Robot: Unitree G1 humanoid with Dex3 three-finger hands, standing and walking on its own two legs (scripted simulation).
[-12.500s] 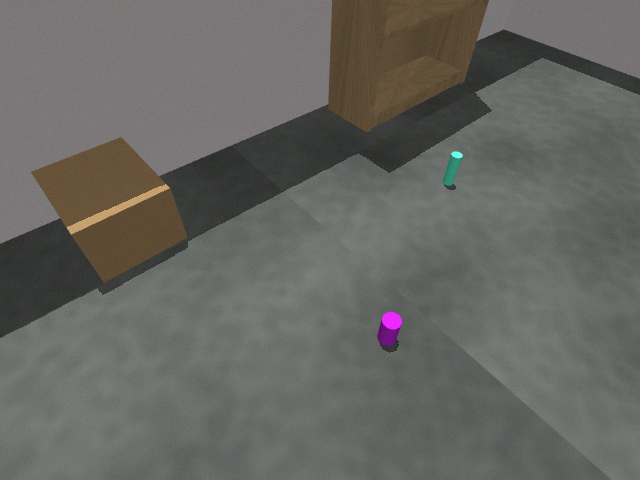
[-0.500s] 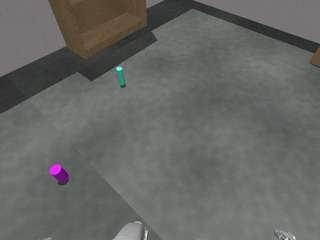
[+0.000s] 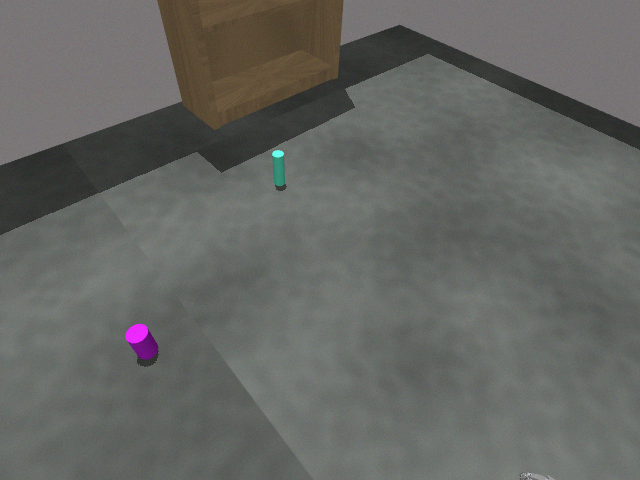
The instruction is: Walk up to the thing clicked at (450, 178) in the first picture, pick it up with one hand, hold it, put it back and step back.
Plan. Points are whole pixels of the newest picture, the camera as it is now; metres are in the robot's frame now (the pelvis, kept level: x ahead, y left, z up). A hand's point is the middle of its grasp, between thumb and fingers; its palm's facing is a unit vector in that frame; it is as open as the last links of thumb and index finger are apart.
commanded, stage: walk up
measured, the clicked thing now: (278, 168) +1.48 +0.18 -0.67
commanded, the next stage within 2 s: stand in 0.36 s
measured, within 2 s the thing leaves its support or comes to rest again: neither
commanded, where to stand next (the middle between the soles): +0.06 -0.01 m, yaw -1 degrees
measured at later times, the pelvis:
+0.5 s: pelvis +0.01 -0.02 +0.02, yaw +1 degrees
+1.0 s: pelvis +0.02 -0.03 +0.03, yaw -1 degrees
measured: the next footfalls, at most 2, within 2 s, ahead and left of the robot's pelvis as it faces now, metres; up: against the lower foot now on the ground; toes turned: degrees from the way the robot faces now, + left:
none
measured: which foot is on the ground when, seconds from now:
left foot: down 0.00-1.00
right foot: down 0.00-1.00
